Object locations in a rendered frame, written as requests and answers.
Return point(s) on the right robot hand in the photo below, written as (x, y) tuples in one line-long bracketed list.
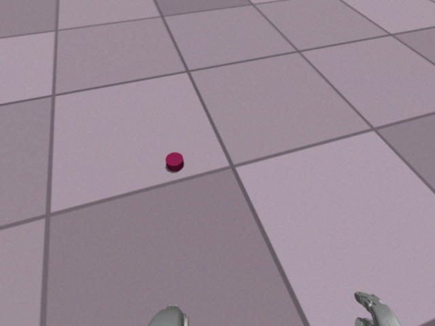
[(382, 315)]

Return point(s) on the tin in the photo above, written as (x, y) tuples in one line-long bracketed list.
[(175, 161)]

